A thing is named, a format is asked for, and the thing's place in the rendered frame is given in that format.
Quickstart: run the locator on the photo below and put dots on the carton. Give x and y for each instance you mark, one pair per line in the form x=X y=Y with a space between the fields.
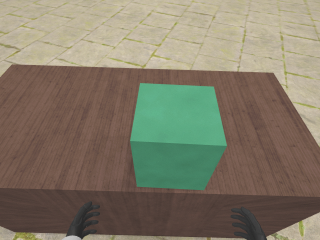
x=177 y=137

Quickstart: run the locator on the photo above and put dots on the left robot hand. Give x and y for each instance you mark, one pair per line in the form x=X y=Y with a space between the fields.
x=78 y=224

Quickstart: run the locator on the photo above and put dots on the right robot hand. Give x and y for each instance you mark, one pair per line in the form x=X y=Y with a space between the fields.
x=252 y=227

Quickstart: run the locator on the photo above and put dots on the pedestal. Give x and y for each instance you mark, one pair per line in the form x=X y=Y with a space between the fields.
x=65 y=136

